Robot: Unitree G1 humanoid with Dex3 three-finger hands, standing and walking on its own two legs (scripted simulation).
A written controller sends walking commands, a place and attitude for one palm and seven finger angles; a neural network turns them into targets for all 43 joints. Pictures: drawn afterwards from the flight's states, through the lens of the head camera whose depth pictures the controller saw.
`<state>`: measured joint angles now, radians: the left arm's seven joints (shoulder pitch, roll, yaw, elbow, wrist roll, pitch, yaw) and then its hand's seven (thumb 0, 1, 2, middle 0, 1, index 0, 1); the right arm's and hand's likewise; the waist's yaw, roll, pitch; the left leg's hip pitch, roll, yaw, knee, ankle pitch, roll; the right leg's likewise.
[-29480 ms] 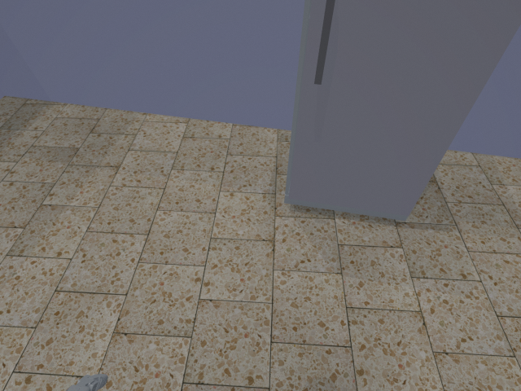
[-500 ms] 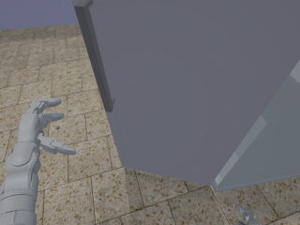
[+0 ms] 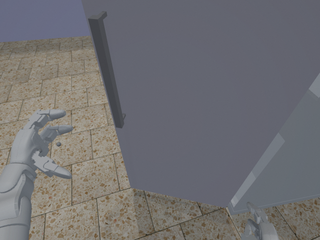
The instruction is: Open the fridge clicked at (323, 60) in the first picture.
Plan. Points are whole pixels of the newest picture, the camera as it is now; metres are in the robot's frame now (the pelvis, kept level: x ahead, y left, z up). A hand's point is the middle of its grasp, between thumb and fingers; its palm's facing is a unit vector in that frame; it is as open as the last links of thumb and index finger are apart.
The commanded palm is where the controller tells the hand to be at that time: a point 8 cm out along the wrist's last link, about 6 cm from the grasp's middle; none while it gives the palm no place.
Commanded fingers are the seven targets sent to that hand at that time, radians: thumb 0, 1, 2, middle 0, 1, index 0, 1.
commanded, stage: draw the hand back to the body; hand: left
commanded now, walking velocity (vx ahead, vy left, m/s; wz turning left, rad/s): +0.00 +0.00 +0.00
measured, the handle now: (113, 80) +0.50 +0.18 +0.15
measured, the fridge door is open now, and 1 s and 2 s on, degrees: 68 68 68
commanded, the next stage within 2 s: step back with the hand held close in 1.34 s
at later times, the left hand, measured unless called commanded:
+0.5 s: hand (28, 168) +0.22 +0.28 +0.13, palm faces +0.46 -0.85 -0.27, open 13.3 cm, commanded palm +0.17 +0.31 +0.16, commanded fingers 0.00 0.10 0.51 -0.23 -0.77 -0.23 -0.77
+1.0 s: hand (19, 174) +0.19 +0.26 +0.17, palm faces +0.50 -0.77 -0.40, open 8.4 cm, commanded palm +0.15 +0.29 +0.19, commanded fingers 0.00 0.90 0.90 -0.20 -0.30 -0.20 -0.30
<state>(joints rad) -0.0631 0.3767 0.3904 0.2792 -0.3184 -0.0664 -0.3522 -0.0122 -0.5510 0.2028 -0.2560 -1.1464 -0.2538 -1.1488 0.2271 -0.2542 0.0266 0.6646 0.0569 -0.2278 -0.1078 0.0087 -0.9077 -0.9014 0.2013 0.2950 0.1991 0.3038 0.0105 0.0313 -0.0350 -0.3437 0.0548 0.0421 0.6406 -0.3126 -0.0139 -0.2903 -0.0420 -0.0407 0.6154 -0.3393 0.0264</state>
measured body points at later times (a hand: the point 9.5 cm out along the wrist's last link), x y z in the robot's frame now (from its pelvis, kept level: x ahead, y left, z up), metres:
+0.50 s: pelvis -0.01 +0.00 +0.01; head -0.02 -0.01 +0.46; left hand +0.19 +0.32 +0.15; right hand +0.17 -0.21 -0.07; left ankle +0.01 +0.13 -0.73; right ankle -0.01 -0.14 -0.73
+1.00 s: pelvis +0.01 -0.01 +0.02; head -0.01 -0.03 +0.47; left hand +0.16 +0.30 +0.19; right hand +0.20 -0.24 -0.06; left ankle +0.01 +0.13 -0.73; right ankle -0.01 -0.14 -0.73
